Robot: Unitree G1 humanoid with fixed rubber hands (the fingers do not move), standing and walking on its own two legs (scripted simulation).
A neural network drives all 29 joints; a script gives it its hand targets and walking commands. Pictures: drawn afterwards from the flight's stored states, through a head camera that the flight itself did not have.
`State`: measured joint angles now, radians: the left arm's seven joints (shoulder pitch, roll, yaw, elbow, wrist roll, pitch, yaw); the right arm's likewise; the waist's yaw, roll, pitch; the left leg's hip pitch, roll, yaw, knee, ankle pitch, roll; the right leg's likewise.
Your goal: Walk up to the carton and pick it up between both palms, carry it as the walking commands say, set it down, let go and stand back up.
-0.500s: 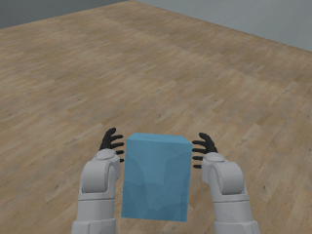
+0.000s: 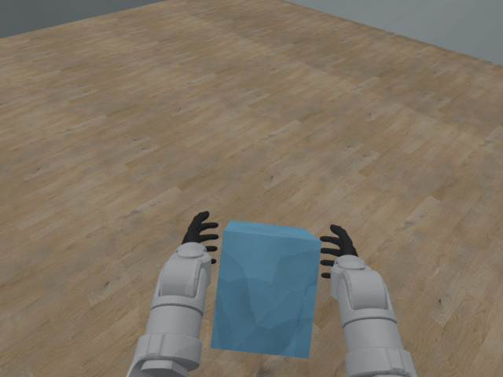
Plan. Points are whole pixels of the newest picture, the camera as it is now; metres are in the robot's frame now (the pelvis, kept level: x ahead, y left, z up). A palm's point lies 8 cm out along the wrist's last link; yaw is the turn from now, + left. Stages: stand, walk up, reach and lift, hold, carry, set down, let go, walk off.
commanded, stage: hold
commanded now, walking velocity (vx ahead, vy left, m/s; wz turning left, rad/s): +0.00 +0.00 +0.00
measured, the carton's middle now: (263, 278) +0.34 -0.01 -0.10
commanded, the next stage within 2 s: set down in 0.42 s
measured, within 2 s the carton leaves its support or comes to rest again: neither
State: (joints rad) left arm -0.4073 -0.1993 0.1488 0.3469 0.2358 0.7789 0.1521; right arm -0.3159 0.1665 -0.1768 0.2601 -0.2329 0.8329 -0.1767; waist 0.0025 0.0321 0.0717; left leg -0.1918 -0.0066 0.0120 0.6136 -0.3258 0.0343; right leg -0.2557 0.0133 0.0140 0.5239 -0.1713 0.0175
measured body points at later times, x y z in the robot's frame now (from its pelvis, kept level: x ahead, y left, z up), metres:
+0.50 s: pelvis -0.02 -0.03 +0.00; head -0.11 -0.04 +0.44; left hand +0.29 +0.11 +0.06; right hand +0.29 -0.14 +0.04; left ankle +0.01 +0.10 -0.73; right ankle +0.07 -0.13 -0.73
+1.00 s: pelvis -0.06 +0.01 -0.02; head -0.03 -0.01 +0.42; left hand +0.31 +0.11 -0.01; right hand +0.30 -0.15 -0.03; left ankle +0.01 +0.10 -0.73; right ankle +0.07 -0.13 -0.73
